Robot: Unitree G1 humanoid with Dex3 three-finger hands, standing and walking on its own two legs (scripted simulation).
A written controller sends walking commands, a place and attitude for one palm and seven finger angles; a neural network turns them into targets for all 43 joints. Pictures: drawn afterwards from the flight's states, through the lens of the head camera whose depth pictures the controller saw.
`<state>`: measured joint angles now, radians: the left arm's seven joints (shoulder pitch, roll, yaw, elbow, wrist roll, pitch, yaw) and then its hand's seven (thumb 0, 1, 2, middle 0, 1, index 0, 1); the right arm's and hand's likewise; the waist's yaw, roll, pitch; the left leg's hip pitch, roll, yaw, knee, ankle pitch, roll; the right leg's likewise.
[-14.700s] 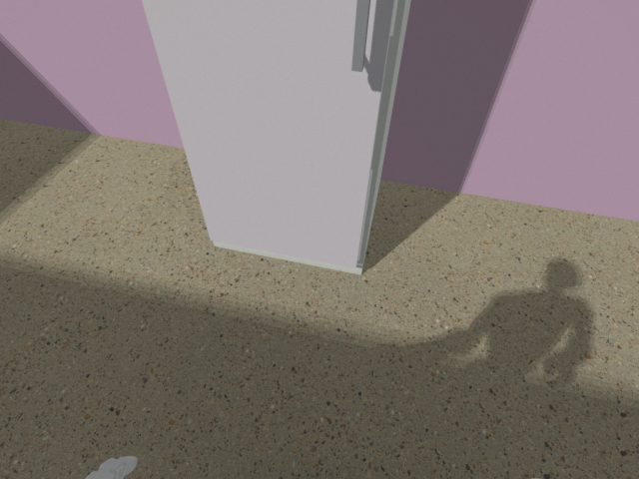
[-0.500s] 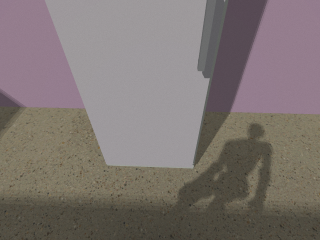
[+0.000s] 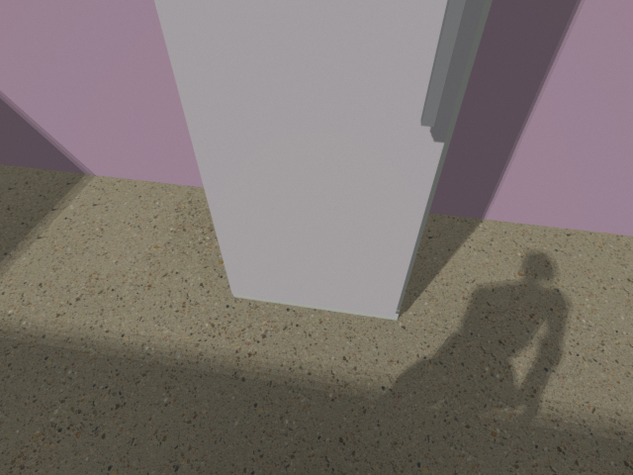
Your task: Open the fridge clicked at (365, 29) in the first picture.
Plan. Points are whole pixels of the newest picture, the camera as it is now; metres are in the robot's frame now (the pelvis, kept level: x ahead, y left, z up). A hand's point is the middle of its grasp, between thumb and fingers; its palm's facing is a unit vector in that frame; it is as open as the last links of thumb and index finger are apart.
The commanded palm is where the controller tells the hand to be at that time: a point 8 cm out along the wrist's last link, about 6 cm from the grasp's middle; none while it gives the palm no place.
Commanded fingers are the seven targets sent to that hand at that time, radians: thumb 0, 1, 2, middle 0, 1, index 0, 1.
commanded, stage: look again from close up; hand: right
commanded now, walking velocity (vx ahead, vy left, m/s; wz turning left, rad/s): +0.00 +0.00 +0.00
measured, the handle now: (444, 42) +0.75 -0.14 +0.24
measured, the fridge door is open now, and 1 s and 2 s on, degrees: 0 0 0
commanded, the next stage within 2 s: shuffle to correct the standing spot in 1.48 s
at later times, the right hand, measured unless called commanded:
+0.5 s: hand out of the picture -0.09 -0.11 -0.17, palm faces +0.08 +0.99 -0.10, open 7.4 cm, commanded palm none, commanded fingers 0.00 -0.90 -0.90 0.20 0.30 0.20 0.30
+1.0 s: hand out of the picture -0.03 -0.12 -0.17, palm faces +0.06 +0.99 -0.14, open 7.4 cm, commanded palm none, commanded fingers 0.00 -0.90 -0.90 0.20 0.30 0.20 0.30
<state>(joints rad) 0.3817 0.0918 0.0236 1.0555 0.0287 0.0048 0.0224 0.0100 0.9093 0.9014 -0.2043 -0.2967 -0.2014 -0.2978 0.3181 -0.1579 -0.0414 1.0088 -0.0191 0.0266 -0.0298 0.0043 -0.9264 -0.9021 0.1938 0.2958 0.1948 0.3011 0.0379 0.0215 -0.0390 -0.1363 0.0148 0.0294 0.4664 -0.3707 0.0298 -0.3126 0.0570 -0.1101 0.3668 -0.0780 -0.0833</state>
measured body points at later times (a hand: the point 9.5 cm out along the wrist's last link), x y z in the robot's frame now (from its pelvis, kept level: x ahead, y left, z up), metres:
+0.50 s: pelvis -0.01 +0.01 +0.00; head -0.01 +0.01 +0.45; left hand -0.02 +0.23 -0.16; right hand -0.09 -0.17 -0.16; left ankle -0.06 +0.11 -0.74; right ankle +0.08 -0.07 -0.74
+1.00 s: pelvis +0.01 +0.02 +0.00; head +0.02 +0.02 +0.45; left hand -0.01 +0.23 -0.16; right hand -0.03 -0.17 -0.16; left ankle -0.06 +0.11 -0.74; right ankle +0.08 -0.07 -0.74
